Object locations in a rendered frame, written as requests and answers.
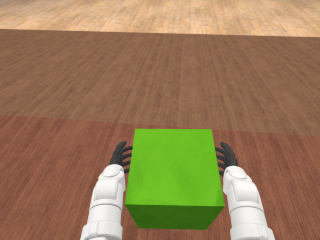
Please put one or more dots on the left robot hand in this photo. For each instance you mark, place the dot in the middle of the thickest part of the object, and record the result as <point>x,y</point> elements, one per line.
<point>117,156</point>

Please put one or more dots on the carton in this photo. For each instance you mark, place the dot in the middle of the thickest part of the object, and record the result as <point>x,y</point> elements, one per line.
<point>174,180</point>

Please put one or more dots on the right robot forearm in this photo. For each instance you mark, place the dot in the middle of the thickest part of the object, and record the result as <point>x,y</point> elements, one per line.
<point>245,207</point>

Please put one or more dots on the right robot hand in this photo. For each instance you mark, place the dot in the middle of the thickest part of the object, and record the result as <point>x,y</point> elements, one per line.
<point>228,158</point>

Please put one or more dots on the left robot forearm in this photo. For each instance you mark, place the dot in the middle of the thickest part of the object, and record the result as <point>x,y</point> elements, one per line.
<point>104,219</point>

